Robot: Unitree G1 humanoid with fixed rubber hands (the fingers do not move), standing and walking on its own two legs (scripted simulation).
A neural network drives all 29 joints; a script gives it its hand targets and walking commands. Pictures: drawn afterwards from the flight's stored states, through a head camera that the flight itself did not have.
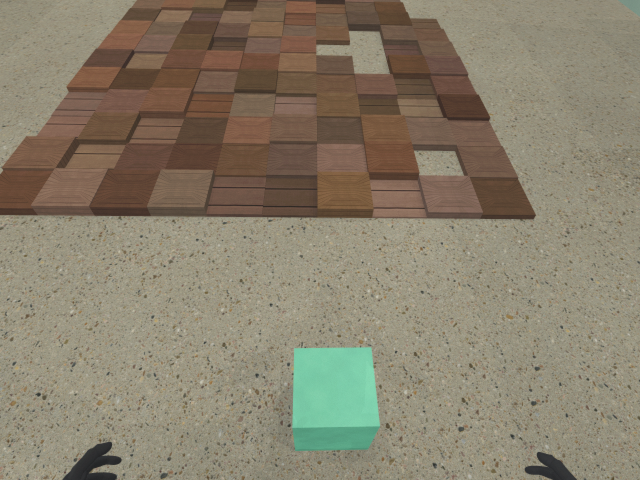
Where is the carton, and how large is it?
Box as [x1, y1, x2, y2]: [292, 347, 379, 450]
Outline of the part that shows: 370,347 294,348 292,428 295,450 367,449 379,426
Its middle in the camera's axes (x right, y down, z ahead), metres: +0.03 +0.45 +1.09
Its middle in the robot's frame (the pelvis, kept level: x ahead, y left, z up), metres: +0.41 -0.03 -0.66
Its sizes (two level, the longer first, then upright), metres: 0.210 0.200 0.250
